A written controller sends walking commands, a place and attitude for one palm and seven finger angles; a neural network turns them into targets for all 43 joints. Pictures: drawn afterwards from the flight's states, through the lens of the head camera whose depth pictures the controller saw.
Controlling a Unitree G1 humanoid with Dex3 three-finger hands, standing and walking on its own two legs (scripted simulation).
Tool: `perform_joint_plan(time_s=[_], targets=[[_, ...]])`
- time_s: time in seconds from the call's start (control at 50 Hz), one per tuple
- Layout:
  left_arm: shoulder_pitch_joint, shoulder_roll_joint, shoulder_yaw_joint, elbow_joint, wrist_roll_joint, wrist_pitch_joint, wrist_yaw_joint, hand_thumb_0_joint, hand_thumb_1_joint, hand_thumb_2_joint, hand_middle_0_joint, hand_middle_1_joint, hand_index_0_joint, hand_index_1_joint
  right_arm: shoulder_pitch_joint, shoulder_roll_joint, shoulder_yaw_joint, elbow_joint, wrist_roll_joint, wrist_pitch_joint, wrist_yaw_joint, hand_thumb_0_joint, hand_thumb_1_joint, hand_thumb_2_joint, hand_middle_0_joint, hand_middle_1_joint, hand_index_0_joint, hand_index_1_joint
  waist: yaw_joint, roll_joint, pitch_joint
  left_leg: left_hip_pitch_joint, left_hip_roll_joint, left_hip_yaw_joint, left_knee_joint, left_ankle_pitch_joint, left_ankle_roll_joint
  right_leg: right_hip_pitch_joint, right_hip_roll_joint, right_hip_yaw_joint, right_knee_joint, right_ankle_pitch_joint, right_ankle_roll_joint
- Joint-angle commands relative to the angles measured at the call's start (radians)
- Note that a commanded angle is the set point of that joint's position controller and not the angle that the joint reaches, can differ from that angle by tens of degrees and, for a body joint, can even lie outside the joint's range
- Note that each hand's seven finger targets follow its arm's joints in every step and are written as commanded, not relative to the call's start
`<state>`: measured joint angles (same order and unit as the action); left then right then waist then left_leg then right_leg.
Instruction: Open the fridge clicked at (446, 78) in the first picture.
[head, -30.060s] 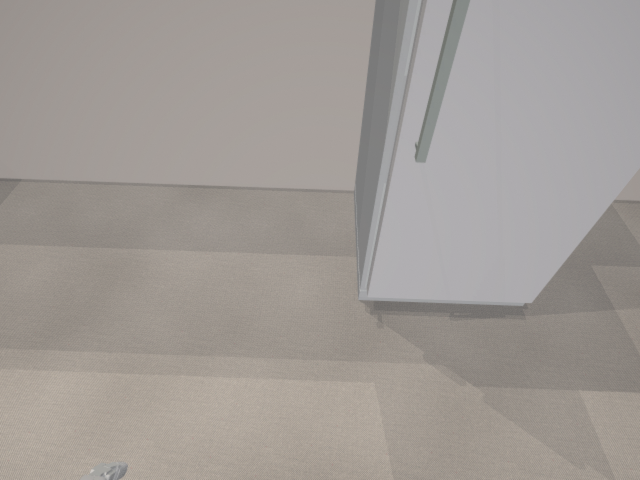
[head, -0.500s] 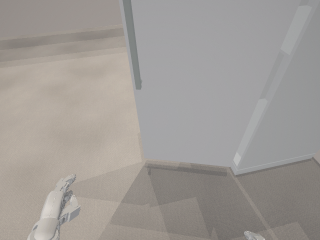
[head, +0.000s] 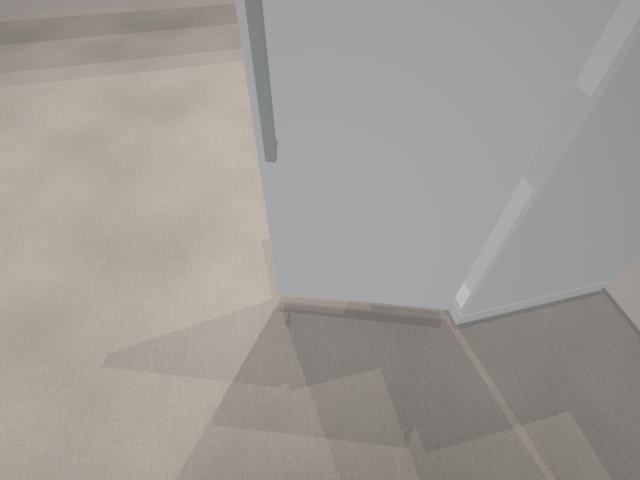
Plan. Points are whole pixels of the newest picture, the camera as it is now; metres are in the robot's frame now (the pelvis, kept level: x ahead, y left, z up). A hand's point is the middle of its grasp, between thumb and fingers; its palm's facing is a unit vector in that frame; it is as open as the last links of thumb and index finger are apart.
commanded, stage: let the arm hang, fingers relaxed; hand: left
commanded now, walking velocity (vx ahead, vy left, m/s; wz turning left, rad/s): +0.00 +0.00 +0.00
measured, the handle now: (259, 28) +0.72 +0.14 +0.20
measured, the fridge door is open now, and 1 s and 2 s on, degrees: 70 70 70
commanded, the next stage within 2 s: look to check the result in 0.44 s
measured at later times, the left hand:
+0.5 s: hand out of the picture +0.04 +0.19 -0.18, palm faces -0.03 -0.98 -0.20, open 7.3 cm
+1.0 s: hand out of the picture +0.03 +0.19 -0.18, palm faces -0.04 -0.98 -0.19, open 7.3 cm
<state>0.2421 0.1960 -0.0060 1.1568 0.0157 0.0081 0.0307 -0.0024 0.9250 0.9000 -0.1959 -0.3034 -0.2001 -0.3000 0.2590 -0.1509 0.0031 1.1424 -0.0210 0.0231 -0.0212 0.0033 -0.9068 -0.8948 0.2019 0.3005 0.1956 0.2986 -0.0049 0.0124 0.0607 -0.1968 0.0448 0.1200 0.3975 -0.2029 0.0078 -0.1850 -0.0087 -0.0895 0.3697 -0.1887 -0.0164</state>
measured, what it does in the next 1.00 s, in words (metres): stands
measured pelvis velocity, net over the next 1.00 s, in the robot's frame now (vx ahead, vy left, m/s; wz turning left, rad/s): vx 0.02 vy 0.02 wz -0.03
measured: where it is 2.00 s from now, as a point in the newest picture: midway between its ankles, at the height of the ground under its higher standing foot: outside the picture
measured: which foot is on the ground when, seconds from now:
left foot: down 0.00-1.00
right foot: down 0.00-1.00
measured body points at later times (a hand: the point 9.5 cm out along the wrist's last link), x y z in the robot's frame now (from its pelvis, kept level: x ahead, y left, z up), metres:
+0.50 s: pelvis +0.02 +0.02 +0.00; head +0.04 +0.02 +0.45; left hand +0.04 +0.24 -0.16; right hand +0.01 -0.21 -0.16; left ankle +0.01 +0.11 -0.75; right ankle +0.01 -0.11 -0.75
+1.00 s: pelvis +0.02 +0.02 +0.00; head +0.05 +0.02 +0.45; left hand +0.04 +0.24 -0.16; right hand +0.02 -0.20 -0.16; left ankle +0.01 +0.11 -0.75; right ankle +0.01 -0.11 -0.75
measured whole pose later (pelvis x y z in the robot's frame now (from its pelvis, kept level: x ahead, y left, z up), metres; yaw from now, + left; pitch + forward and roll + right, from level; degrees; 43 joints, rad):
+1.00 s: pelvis +0.02 +0.02 +0.00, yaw -1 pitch +0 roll +0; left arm 0.23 0.16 -0.01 1.16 0.02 -0.01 0.04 0.00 0.92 0.90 -0.20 -0.30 -0.20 -0.30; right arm 0.23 -0.15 0.00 1.17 -0.02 0.00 -0.03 0.00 -0.91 -0.89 0.20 0.30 0.20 0.30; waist -0.01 0.00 0.05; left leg -0.14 0.02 0.15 0.36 -0.23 0.03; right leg -0.15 -0.03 -0.05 0.37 -0.22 0.01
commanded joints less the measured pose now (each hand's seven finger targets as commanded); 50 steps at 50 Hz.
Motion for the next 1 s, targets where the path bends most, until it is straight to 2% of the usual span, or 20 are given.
perform_joint_plan(time_s=[0.0,0.02,0.06,0.14,0.18,0.32,0.4,0.5,0.52,0.54,0.62,0.68,0.72,0.78,0.82,0.9,0.98], targets=[[0.019,0.08,0.015,-0.026,0.0,-0.018,0.006,0.0,0.9,0.9,-0.2,-0.3,-0.2,-0.3,0.047,-0.105,-0.022,-0.019,-0.002,-0.021,-0.014,0.0,-0.9,-0.9,0.2,0.3,0.2,0.3,-0.005,-0.01,-0.035,0.025,0.094,-0.103,-0.081,0.093,0.021,-0.002,-0.104,0.108,-0.058,0.076,-0.016],[0.026,0.084,0.016,-0.027,0.001,-0.019,0.007,0.0,0.9,0.9,-0.2,-0.3,-0.2,-0.3,0.049,-0.104,-0.022,-0.019,0.001,-0.022,-0.013,0.0,-0.9,-0.9,0.2,0.3,0.2,0.3,-0.002,-0.017,-0.049,0.033,0.093,-0.105,-0.077,0.104,0.023,0.003,-0.104,0.105,-0.054,0.081,-0.017],[0.02,0.072,0.016,-0.025,0.002,-0.018,0.008,0.0,0.9,0.9,-0.2,-0.3,-0.2,-0.3,0.041,-0.094,-0.021,-0.009,-0.002,-0.022,-0.014,0.0,-0.9,-0.9,0.2,0.3,0.2,0.3,-0.003,-0.025,-0.023,0.027,0.094,-0.102,-0.084,0.098,0.022,-0.011,-0.104,0.103,-0.054,0.076,-0.014],[0.016,0.064,0.018,-0.025,0.003,-0.017,0.009,0.0,0.9,0.9,-0.2,-0.3,-0.2,-0.3,0.037,-0.088,-0.023,-0.005,-0.004,-0.022,-0.014,0.0,-0.9,-0.9,0.2,0.3,0.2,0.3,-0.001,0.01,-0.005,0.021,0.093,-0.1,-0.093,0.089,0.023,-0.018,-0.102,0.104,-0.048,0.061,-0.012],[0.014,0.069,0.018,-0.027,0.003,-0.017,0.008,0.0,0.9,0.9,-0.2,-0.3,-0.2,-0.3,0.038,-0.088,-0.022,-0.005,-0.003,-0.023,-0.013,0.0,-0.9,-0.9,0.2,0.3,0.2,0.3,-0.001,0.006,0.0,0.015,0.091,-0.102,-0.1,0.082,0.024,-0.017,-0.102,0.106,-0.048,0.058,-0.011],[0.019,0.077,0.02,-0.033,0.003,-0.022,0.008,0.0,0.9,0.9,-0.2,-0.3,-0.2,-0.3,0.038,-0.099,-0.024,-0.012,0.0,-0.03,-0.014,0.0,-0.9,-0.9,0.2,0.3,0.2,0.3,-0.003,-0.002,-0.047,0.063,0.095,-0.096,-0.085,0.158,0.026,0.003,-0.104,0.108,-0.038,0.123,-0.009],[0.014,0.07,0.018,-0.028,0.002,-0.019,0.008,0.0,0.9,0.9,-0.2,-0.3,-0.2,-0.3,0.03,-0.099,-0.022,-0.006,-0.001,-0.029,-0.015,0.0,-0.9,-0.9,0.2,0.3,0.2,0.3,-0.004,0.0,-0.013,0.057,0.096,-0.095,-0.099,0.146,0.026,-0.011,-0.104,0.108,-0.041,0.106,-0.007],[0.022,0.068,0.016,-0.023,0.003,-0.02,0.008,0.0,0.9,0.9,-0.2,-0.3,-0.2,-0.3,0.028,-0.099,-0.023,-0.004,0.0,-0.028,-0.015,0.0,-0.9,-0.9,0.2,0.3,0.2,0.3,-0.006,-0.003,-0.014,0.068,0.094,-0.091,-0.099,0.133,0.027,-0.013,-0.105,0.11,-0.048,0.101,-0.006],[0.029,0.071,0.017,-0.025,0.004,-0.022,0.009,0.0,0.9,0.9,-0.2,-0.3,-0.2,-0.3,0.033,-0.101,-0.024,-0.006,0.002,-0.028,-0.015,0.0,-0.9,-0.9,0.2,0.3,0.2,0.3,-0.006,-0.015,-0.038,0.078,0.094,-0.092,-0.094,0.139,0.028,-0.003,-0.104,0.113,-0.048,0.109,-0.007],[0.023,0.068,0.016,-0.022,0.003,-0.021,0.009,0.0,0.9,0.9,-0.2,-0.3,-0.2,-0.3,0.028,-0.099,-0.024,-0.005,0.001,-0.028,-0.015,0.0,-0.9,-0.9,0.2,0.3,0.2,0.3,-0.007,-0.009,-0.021,0.072,0.094,-0.089,-0.096,0.129,0.026,-0.011,-0.105,0.112,-0.049,0.103,-0.006],[0.037,0.068,0.015,-0.02,0.003,-0.024,0.009,0.0,0.9,0.9,-0.2,-0.3,-0.2,-0.3,0.033,-0.102,-0.025,-0.006,0.003,-0.03,-0.016,0.0,-0.9,-0.9,0.2,0.3,0.2,0.3,-0.007,-0.017,-0.044,0.093,0.094,-0.089,-0.087,0.167,0.029,-0.002,-0.107,0.112,-0.045,0.139,-0.007],[0.037,0.062,0.015,-0.018,0.003,-0.023,0.01,0.0,0.9,0.9,-0.2,-0.3,-0.2,-0.3,0.032,-0.097,-0.024,-0.001,0.001,-0.032,-0.018,0.0,-0.9,-0.9,0.2,0.3,0.2,0.3,-0.008,0.0,-0.034,0.091,0.094,-0.086,-0.089,0.181,0.028,-0.001,-0.107,0.113,-0.042,0.148,-0.007],[0.041,0.064,0.016,-0.018,0.003,-0.023,0.011,0.0,0.9,0.9,-0.2,-0.3,-0.2,-0.3,0.036,-0.099,-0.024,-0.002,0.003,-0.031,-0.018,0.0,-0.9,-0.9,0.2,0.3,0.2,0.3,-0.007,-0.014,-0.039,0.092,0.097,-0.088,-0.09,0.176,0.029,0.002,-0.105,0.111,-0.042,0.143,-0.007],[0.039,0.059,0.013,-0.012,0.002,-0.021,0.01,0.0,0.9,0.9,-0.2,-0.3,-0.2,-0.3,0.029,-0.094,-0.023,0.002,0.001,-0.03,-0.018,0.0,-0.9,-0.9,0.2,0.3,0.2,0.3,-0.008,0.006,-0.013,0.085,0.094,-0.087,-0.099,0.156,0.028,-0.011,-0.106,0.115,-0.048,0.122,-0.006],[0.045,0.064,0.016,-0.014,0.003,-0.023,0.01,0.0,0.9,0.9,-0.2,-0.3,-0.2,-0.3,0.039,-0.098,-0.023,0.0,0.004,-0.032,-0.018,0.0,-0.9,-0.9,0.2,0.3,0.2,0.3,-0.007,-0.013,-0.039,0.096,0.096,-0.09,-0.094,0.172,0.029,0.004,-0.107,0.112,-0.045,0.136,-0.007],[0.04,0.06,0.015,-0.013,0.002,-0.021,0.01,0.0,0.9,0.9,-0.2,-0.3,-0.2,-0.3,0.035,-0.095,-0.021,0.004,0.002,-0.032,-0.019,0.0,-0.9,-0.9,0.2,0.3,0.2,0.3,-0.007,-0.004,-0.014,0.085,0.095,-0.088,-0.102,0.164,0.028,-0.002,-0.107,0.112,-0.049,0.128,-0.006],[0.042,0.061,0.014,-0.014,0.002,-0.023,0.01,0.0,0.9,0.9,-0.2,-0.3,-0.2,-0.3,0.035,-0.099,-0.022,0.003,0.001,-0.034,-0.02,0.0,-0.9,-0.9,0.2,0.3,0.2,0.3,-0.007,-0.001,-0.034,0.101,0.096,-0.085,-0.094,0.194,0.028,0.007,-0.109,0.112,-0.043,0.156,-0.006]])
